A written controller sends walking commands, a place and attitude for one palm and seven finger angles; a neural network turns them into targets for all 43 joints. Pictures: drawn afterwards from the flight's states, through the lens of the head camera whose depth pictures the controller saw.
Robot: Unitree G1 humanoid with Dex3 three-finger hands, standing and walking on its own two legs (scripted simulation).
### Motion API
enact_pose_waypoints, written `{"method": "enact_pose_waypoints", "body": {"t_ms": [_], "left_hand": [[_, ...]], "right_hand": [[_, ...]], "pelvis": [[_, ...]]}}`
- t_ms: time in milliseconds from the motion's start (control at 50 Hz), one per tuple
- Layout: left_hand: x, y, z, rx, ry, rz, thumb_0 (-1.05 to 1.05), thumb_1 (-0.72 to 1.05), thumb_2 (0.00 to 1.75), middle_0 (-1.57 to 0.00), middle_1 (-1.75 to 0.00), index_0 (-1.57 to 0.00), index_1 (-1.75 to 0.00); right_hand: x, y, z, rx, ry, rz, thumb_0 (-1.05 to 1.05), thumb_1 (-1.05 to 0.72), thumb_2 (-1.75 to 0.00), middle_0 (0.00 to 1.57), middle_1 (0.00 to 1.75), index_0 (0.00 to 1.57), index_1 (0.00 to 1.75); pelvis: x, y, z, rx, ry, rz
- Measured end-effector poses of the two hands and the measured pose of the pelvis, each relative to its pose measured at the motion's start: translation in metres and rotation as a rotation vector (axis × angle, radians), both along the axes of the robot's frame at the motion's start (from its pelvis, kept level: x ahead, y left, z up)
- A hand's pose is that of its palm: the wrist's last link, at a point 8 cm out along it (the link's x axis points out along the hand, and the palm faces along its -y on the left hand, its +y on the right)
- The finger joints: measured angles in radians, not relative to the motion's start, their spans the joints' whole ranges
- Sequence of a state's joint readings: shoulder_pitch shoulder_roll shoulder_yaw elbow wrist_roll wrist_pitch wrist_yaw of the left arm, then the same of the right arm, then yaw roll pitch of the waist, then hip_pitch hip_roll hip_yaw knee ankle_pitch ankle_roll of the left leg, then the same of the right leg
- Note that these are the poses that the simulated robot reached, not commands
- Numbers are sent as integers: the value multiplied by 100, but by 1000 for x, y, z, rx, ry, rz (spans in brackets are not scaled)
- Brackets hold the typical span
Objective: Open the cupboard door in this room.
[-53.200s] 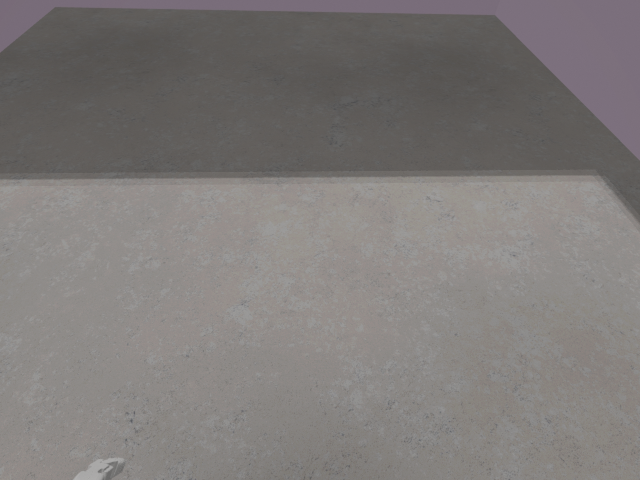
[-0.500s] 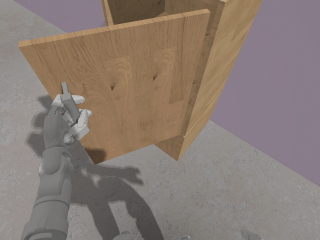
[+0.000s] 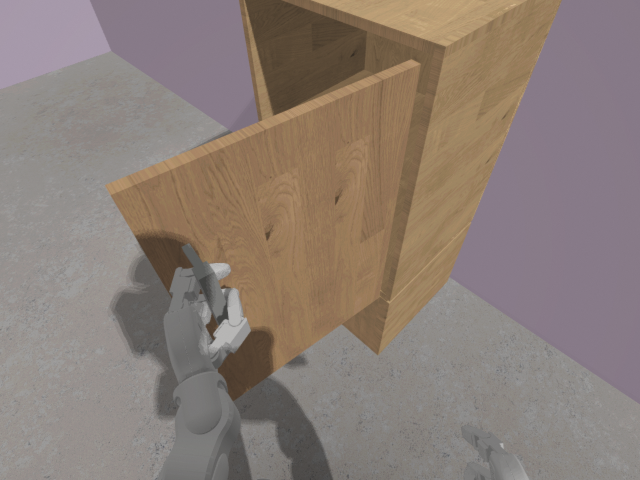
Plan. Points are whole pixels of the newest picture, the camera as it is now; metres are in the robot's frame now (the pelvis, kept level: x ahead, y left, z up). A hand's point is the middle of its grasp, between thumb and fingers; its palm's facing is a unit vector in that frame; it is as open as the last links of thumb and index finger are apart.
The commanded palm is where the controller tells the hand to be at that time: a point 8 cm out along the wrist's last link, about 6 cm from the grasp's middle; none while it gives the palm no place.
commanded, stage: open thumb and fingers to let go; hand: left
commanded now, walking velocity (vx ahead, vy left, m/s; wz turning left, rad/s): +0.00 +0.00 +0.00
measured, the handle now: (208, 290) +0.34 +0.16 +0.06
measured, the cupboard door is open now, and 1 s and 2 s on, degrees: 82 86 87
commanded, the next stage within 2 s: slide the hand sideways off the handle in 0.92 s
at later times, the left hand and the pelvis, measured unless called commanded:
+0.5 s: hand (249, 330) +0.28 +0.10 +0.06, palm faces +0.40 -0.92 +0.01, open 10.1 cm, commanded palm +0.24 +0.14 +0.05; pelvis -0.01 +0.00 +0.00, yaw +1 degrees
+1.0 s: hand (252, 331) +0.28 +0.09 +0.06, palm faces +0.34 -0.94 +0.00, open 14.7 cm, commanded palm +0.25 +0.13 +0.05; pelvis -0.02 +0.02 -0.01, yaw +1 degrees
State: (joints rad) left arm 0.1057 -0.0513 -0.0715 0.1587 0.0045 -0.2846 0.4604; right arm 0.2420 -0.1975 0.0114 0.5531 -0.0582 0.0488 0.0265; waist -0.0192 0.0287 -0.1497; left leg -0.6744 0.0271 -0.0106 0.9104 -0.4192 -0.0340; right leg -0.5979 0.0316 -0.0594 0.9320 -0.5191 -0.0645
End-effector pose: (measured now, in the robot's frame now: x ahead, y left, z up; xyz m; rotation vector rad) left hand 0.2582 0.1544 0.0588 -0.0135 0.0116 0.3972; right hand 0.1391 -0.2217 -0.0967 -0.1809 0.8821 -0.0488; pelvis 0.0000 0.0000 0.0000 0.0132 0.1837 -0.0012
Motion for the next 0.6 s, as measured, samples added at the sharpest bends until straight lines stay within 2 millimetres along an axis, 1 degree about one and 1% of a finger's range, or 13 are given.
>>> {"method": "enact_pose_waypoints", "body": {"t_ms": [80, 140, 220, 280, 340, 400, 500, 600], "left_hand": [[-12, -16, 0, -10, 4, 3, 1, 71, 76, -34, -132, -36, -133], [-17, -24, 0, 0, 0, 10, 0, 73, 78, -33, -132, -36, -133], [-15, -24, -2, 28, -7, 19, 0, 70, 79, -35, -133, -36, -133], [-10, -20, -3, 30, -3, 14, 0, 63, 77, -36, -132, -37, -132], [-10, -18, -2, 19, 0, 6, 0, 52, 73, -36, -131, -37, -131], [-11, -17, -1, 4, -4, 8, 1, 37, 67, -36, -129, -37, -129], [-14, -16, -1, 5, -14, 9, 0, 7, 54, -34, -126, -35, -126], [-12, -17, -2, 8, -16, -7, 0, -22, 42, -32, -122, -32, -122]], "right_hand": [[-7, -11, -2, -14, 10, -3, 1, -90, -90, 20, 30, 20, 30], [-8, -17, -5, -27, 9, 1, 1, -90, -90, 20, 30, 20, 30], [-5, -19, -8, -36, 8, 5, 1, -90, -90, 20, 30, 20, 30], [-1, -17, -8, -30, -1, 4, 1, -91, -90, 19, 30, 20, 30], [3, -12, -6, -17, -18, 9, 1, -91, -90, 19, 30, 20, 30], [7, -7, -4, -6, -34, 19, 1, -91, -90, 19, 30, 20, 30], [10, 2, -1, -1, -49, 37, 1, -90, -90, 20, 30, 20, 30], [10, 9, -2, -3, -53, 38, 1, -90, -90, 20, 30, 20, 30]], "pelvis": [[-1, -5, 0, 4, -6, 8], [-3, -7, -1, 7, -5, 14], [-7, -10, -3, 9, -1, 21], [-8, -11, -3, 10, -2, 22], [-9, -10, -2, 9, -4, 21], [-9, -8, -1, 9, -6, 21], [-10, -3, -2, 5, -8, 22], [-12, 2, -4, -2, -5, 20]]}}
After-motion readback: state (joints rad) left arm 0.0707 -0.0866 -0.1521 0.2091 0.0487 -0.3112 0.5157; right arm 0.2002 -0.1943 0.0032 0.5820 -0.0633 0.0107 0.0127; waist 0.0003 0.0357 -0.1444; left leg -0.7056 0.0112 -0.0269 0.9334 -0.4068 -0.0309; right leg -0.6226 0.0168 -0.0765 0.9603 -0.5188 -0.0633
